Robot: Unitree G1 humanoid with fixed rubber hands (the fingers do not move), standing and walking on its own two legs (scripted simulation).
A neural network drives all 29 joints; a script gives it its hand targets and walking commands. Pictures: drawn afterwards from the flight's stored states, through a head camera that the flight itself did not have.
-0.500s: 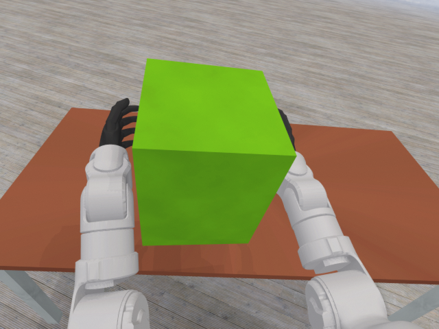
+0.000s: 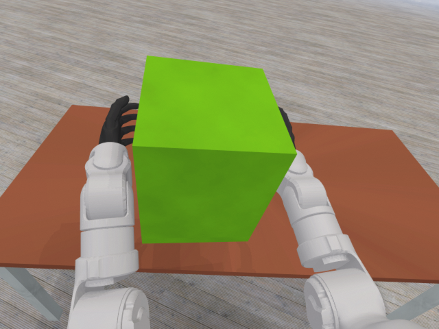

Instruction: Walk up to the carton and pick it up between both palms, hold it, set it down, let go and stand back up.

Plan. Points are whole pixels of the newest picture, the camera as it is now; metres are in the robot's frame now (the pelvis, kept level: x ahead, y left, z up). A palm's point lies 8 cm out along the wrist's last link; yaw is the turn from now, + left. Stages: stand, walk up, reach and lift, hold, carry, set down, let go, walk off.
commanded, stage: hold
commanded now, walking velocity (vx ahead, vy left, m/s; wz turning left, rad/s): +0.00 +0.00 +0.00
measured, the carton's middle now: (201, 156) +0.36 +0.00 +0.16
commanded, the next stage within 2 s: none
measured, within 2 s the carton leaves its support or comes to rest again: neither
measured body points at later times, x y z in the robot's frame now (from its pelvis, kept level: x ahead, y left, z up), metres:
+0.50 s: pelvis +0.00 +0.00 +0.00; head -0.03 +0.04 +0.45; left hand +0.37 +0.16 +0.19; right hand +0.38 -0.14 +0.18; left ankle +0.01 +0.10 -0.75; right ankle +0.03 -0.11 -0.75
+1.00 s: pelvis +0.00 +0.00 +0.00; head -0.03 +0.03 +0.45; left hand +0.37 +0.16 +0.19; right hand +0.38 -0.14 +0.18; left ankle +0.01 +0.10 -0.75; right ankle +0.03 -0.11 -0.75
